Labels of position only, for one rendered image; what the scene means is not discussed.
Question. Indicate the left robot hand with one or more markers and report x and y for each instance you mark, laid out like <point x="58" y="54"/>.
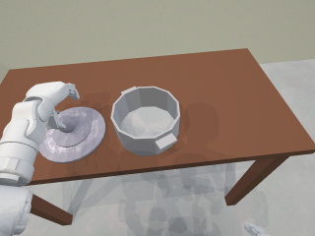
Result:
<point x="55" y="92"/>

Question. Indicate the right robot hand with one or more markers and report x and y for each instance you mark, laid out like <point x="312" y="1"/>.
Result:
<point x="254" y="230"/>

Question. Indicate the pot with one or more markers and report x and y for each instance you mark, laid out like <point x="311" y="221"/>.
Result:
<point x="146" y="120"/>

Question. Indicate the table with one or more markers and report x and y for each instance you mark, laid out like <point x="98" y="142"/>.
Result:
<point x="230" y="112"/>

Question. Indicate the robot left upper arm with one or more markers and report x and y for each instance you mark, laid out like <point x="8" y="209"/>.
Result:
<point x="15" y="208"/>

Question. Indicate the lid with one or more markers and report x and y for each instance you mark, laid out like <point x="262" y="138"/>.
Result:
<point x="60" y="147"/>

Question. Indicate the knob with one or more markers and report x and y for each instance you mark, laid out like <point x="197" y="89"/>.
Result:
<point x="69" y="122"/>

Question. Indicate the robot left forearm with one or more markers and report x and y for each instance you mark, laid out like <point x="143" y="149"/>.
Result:
<point x="21" y="139"/>

